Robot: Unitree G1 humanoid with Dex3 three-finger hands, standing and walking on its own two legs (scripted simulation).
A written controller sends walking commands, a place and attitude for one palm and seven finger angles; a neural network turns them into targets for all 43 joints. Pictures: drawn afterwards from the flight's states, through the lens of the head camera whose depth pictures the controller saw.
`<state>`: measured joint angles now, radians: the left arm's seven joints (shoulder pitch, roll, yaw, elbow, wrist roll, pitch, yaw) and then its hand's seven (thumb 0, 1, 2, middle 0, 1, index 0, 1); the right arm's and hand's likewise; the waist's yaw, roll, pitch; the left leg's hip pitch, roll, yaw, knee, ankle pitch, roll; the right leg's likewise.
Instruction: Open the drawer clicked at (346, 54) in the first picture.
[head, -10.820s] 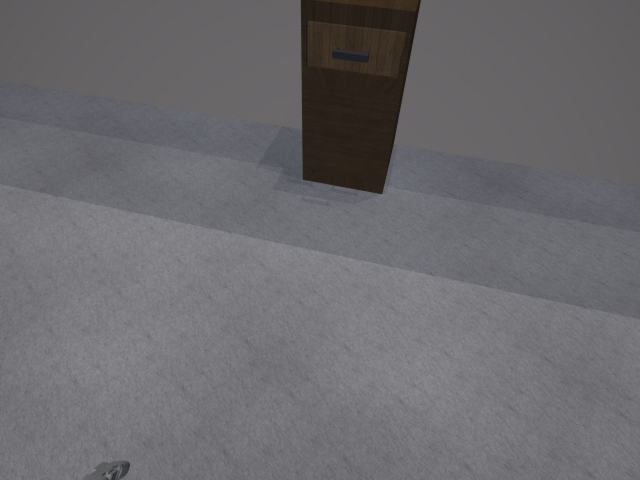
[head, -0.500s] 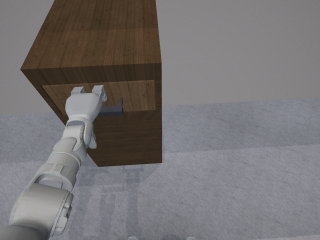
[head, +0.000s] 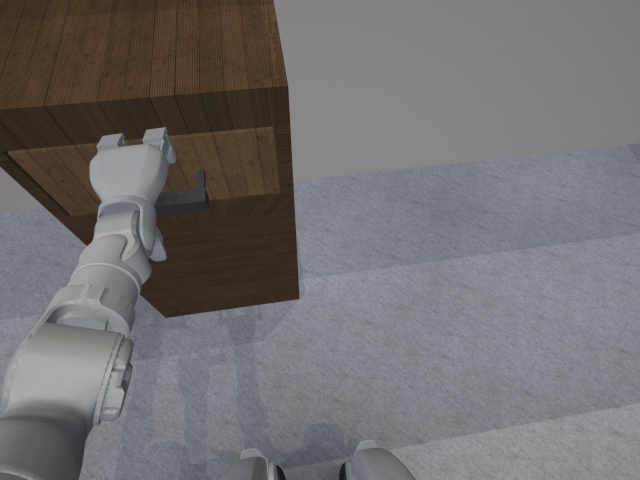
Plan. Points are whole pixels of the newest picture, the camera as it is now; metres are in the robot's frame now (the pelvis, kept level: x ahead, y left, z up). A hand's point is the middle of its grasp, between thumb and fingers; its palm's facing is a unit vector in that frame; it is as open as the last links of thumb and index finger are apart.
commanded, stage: move the hooked fingers above the handle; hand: left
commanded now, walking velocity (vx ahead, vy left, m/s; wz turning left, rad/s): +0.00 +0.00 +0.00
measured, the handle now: (162, 192) +0.55 +0.20 -0.05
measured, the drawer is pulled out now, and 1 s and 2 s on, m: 0.00 0.00 0.00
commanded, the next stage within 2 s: none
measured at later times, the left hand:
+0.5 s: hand (140, 208) +0.48 +0.20 +0.00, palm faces -0.07 -0.03 -1.00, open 13.8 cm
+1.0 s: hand (142, 221) +0.46 +0.20 +0.00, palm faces -0.14 -0.06 -0.99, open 13.8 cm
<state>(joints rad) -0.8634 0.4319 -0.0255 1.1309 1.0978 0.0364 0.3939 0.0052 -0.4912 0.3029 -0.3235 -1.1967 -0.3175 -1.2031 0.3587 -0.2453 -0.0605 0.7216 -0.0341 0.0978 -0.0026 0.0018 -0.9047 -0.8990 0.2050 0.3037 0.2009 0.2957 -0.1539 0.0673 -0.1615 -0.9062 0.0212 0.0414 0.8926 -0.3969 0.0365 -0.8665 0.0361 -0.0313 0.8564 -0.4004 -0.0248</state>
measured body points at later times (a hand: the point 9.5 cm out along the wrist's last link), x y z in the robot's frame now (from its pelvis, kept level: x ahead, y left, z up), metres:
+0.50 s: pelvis +0.01 +0.01 +0.01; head +0.11 +0.01 +0.44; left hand +0.48 +0.20 +0.06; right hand +0.03 -0.26 -0.13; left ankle +0.00 +0.10 -0.69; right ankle -0.01 -0.11 -0.69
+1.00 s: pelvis +0.01 +0.00 +0.01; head +0.11 +0.00 +0.45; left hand +0.46 +0.20 +0.05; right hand +0.02 -0.27 -0.12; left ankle +0.00 +0.10 -0.69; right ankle -0.01 -0.11 -0.69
